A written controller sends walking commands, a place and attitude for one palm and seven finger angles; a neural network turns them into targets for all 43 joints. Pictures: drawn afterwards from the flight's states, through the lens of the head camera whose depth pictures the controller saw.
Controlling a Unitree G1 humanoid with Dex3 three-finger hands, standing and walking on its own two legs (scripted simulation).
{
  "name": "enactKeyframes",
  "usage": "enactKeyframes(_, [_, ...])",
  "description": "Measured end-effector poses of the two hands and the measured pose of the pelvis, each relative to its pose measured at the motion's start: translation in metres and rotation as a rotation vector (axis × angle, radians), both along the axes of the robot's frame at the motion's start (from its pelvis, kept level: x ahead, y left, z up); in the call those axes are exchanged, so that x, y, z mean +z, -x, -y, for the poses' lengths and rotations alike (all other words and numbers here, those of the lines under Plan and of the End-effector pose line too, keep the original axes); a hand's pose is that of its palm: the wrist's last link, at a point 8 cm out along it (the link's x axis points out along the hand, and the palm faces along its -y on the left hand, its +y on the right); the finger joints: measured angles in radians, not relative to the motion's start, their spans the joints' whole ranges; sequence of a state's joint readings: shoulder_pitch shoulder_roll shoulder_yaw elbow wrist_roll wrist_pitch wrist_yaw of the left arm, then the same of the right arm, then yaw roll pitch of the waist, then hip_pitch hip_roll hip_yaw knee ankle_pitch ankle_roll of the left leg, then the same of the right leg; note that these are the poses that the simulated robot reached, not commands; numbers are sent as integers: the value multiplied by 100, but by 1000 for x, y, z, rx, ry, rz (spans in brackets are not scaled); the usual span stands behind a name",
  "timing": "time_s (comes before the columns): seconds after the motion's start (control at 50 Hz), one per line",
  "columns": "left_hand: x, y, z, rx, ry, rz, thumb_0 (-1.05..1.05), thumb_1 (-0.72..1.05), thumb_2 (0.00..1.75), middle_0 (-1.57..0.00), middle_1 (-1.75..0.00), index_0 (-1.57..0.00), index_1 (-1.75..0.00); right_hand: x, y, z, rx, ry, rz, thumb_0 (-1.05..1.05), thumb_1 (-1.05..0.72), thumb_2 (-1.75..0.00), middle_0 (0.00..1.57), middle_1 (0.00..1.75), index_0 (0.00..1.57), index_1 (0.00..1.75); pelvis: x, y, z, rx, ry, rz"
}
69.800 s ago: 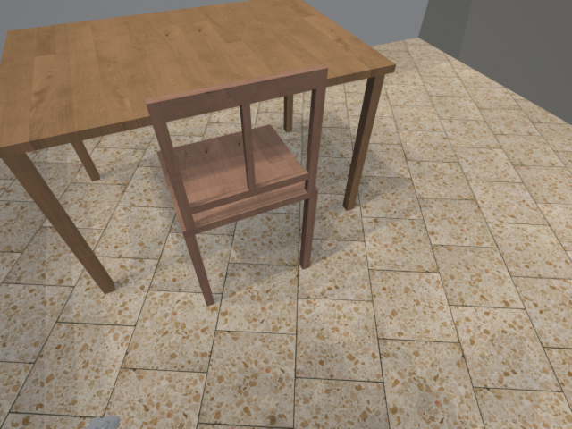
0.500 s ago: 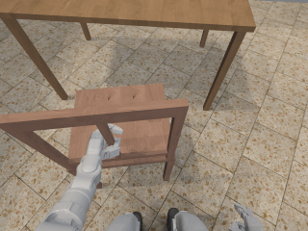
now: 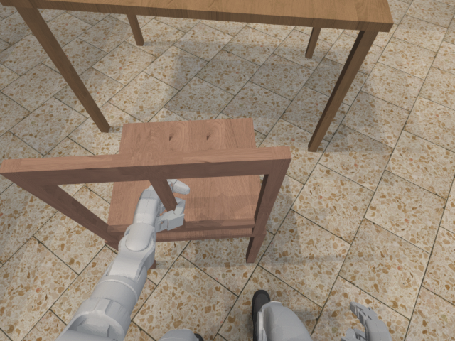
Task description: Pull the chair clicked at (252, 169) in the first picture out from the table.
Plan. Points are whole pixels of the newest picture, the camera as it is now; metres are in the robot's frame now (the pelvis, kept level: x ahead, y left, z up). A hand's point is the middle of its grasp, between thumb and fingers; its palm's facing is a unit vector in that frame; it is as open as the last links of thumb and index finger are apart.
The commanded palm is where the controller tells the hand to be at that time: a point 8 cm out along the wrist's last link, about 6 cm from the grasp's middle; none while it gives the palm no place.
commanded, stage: step backward, pulling the chair out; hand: left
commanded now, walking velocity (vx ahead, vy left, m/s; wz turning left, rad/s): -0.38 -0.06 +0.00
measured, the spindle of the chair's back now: (171, 204) +0.36 +0.12 -0.08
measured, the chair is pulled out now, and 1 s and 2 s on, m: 0.41 0.48 0.66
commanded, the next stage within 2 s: stop walking, hand still on the chair in 1.42 s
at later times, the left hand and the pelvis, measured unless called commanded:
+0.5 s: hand (175, 224) +0.32 +0.11 -0.07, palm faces -0.04 -0.98 -0.19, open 5.3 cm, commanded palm +0.29 +0.17 -0.06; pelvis -0.03 -0.01 +0.00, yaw +1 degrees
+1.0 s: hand (170, 248) +0.27 +0.11 -0.07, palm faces -0.06 -0.98 -0.18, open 5.3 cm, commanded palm +0.24 +0.17 -0.06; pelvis -0.08 +0.00 +0.01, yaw +0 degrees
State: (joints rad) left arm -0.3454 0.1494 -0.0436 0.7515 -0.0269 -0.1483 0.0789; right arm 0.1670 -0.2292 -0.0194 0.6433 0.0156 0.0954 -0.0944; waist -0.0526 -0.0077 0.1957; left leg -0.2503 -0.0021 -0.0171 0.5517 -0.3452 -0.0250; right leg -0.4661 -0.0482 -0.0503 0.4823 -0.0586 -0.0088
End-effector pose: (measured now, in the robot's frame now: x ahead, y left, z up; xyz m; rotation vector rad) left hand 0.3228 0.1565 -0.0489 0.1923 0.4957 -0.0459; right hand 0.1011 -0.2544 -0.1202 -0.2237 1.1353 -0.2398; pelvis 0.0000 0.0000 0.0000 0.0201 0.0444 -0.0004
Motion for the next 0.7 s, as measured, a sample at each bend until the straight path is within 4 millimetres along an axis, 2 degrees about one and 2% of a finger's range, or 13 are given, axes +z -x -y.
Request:
enactKeyframes(0.1, [0, 10, -1, 22, -6, 3, 5, 69, 81, -30, -122, -50, -145, -8, 5, -12, -12, -52, 20, 1, -90, -90, 20, 30, 20, 30, -3, 3, 5, -2, 13, 7])
enactKeyframes(0.2, [0, 15, -2, 24, -9, 6, 5, 68, 82, -31, -122, -50, -145, -9, 19, -12, -16, -44, 15, 1, -90, -89, 20, 30, 20, 30, -3, 13, 1, -2, 22, 3])
enactKeyframes(0.34, [1, 22, -4, 28, -9, -5, 5, 69, 81, -30, -121, -50, -145, -4, 45, -3, -38, -12, -29, 1, -90, -89, 20, 30, 20, 30, 0, 14, 0, -11, 5, -1])
enactKeyframes(0.42, [1, 23, -4, 44, -17, -1, 5, 68, 82, -32, -121, -50, -145, -9, 52, 4, -41, -21, -56, 1, -90, -89, 20, 30, 20, 30, 0, 17, 8, -10, 20, 7])
enactKeyframes(0.5, [1, 23, -4, 53, -19, 1, 5, 67, 83, -33, -120, -50, -145, -11, 56, 14, -41, -2, -54, 1, -90, -89, 20, 30, 20, 30, -2, 28, 9, 13, 36, 2])
enactKeyframes(0.62, [0, 31, -6, 31, -4, 14, 5, 69, 81, -30, -122, -50, -145, -1, 62, 17, -25, 49, -33, 1, -90, -89, 20, 30, 20, 30, -3, 50, -4, 22, 30, -3])
enactKeyframes(0.7, [2, 47, -9, 21, 9, 3, 4, 71, 79, -26, -122, -50, -145, 7, 65, 7, -18, 38, -16, 1, -90, -90, 20, 30, 20, 30, 2, 51, -6, -2, 24, -10])
